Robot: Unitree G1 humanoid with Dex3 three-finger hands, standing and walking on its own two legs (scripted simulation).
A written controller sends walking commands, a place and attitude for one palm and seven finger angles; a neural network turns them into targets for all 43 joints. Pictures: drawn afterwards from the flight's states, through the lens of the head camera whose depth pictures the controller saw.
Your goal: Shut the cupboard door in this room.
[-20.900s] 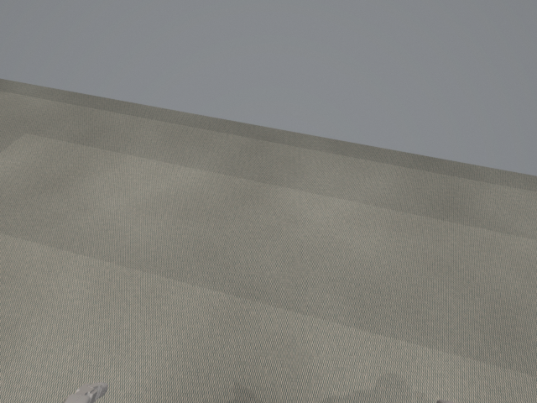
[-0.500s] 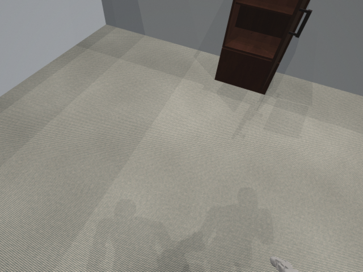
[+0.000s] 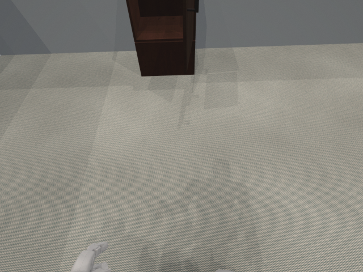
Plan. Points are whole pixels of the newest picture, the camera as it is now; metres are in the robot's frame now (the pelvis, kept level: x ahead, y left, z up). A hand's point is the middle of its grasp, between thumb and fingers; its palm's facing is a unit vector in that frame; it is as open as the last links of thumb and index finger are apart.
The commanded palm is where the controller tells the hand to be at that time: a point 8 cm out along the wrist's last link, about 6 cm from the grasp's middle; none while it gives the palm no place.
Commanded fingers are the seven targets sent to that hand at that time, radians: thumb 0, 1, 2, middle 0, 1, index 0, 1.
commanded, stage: stand and wait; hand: left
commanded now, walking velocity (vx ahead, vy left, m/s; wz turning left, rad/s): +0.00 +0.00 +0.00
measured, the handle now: out of the picture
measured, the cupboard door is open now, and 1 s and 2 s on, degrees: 81 81 81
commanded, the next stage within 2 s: turn or walk to find it in 0.02 s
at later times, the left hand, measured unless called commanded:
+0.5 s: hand out of the picture +0.08 +0.17 -0.17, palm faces +0.06 -0.98 -0.18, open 7.3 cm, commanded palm none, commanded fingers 0.00 0.90 0.90 -0.20 -0.30 -0.20 -0.30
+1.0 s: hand out of the picture +0.08 +0.18 -0.16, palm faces -0.01 -0.98 -0.18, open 7.4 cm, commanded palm none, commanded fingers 0.00 0.90 0.90 -0.20 -0.30 -0.20 -0.30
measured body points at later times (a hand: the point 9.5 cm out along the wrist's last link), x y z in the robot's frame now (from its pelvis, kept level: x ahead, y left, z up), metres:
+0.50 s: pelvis +0.08 -0.01 +0.01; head +0.09 +0.00 +0.46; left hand +0.08 +0.22 -0.15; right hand +0.12 -0.24 -0.14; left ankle +0.09 +0.11 -0.72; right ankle +0.04 -0.10 -0.72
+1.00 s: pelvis +0.09 +0.01 +0.02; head +0.10 +0.01 +0.47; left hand +0.08 +0.23 -0.14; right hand +0.07 -0.20 -0.14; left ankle +0.09 +0.11 -0.72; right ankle +0.04 -0.10 -0.72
